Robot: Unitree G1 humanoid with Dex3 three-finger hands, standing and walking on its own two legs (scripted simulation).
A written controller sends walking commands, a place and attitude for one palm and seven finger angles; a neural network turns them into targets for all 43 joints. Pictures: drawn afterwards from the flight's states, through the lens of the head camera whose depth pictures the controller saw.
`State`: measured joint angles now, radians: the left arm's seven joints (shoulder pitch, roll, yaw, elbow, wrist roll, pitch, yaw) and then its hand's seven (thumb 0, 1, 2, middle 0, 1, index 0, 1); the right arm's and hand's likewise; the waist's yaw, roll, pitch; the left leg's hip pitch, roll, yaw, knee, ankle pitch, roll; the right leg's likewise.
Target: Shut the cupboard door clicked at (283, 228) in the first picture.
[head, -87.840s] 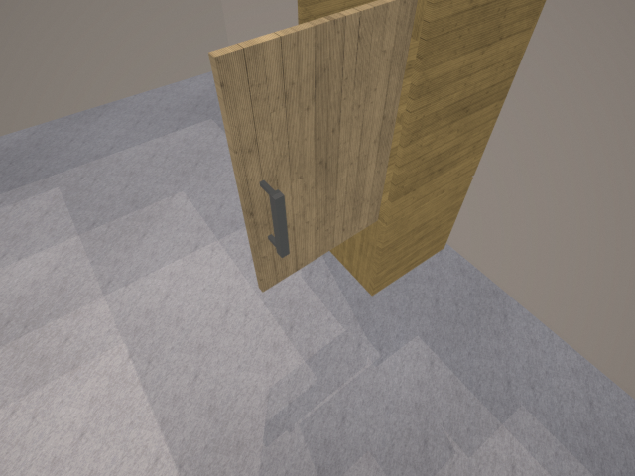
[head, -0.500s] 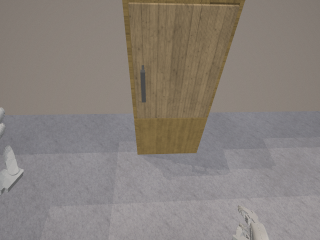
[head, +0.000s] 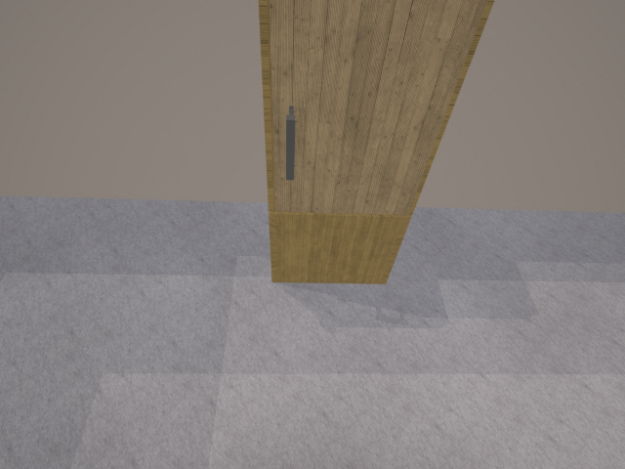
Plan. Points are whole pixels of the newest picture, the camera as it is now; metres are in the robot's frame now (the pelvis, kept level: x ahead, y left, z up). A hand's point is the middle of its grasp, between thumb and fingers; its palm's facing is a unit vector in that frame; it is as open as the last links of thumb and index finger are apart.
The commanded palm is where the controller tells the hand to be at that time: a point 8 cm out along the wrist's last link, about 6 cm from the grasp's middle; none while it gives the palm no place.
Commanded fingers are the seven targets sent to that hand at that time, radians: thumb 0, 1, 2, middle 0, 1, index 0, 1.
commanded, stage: let the arm hang, fingers relaxed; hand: left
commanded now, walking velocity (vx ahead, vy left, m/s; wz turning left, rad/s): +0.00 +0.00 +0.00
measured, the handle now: (290, 144) +0.81 +0.09 -0.08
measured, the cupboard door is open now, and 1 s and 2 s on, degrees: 0 0 0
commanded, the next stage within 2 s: look to check the result in 0.68 s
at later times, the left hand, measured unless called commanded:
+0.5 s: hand out of the picture +0.01 +0.18 -0.17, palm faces +0.00 -0.98 -0.19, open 7.4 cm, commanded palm none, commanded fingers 0.00 0.90 0.90 -0.20 -0.30 -0.20 -0.30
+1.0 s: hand out of the picture +0.03 +0.21 -0.17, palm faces -0.01 -0.97 -0.24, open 7.4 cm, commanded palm none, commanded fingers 0.00 0.90 0.90 -0.20 -0.30 -0.20 -0.30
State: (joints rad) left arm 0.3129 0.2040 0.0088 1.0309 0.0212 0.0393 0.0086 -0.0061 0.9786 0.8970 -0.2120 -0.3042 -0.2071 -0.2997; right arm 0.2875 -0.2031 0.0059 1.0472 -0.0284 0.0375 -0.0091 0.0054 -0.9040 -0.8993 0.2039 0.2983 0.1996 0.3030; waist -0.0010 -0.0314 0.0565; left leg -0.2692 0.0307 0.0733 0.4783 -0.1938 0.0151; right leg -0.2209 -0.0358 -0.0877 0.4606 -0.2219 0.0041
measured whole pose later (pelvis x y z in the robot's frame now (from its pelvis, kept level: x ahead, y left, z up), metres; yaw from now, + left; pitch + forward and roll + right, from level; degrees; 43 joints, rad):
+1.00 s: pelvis +0.02 +0.00 +0.01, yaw -1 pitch -2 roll +0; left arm 0.24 0.21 0.02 1.14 0.02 0.00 0.01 0.00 0.91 0.90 -0.20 -0.30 -0.20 -0.30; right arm 0.22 -0.21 -0.02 1.12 -0.02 0.00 -0.02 0.00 -0.90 -0.90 0.21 0.30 0.20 0.30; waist 0.00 0.01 0.05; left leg -0.17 0.02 0.10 0.37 -0.17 0.02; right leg -0.14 -0.04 -0.07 0.38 -0.21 0.01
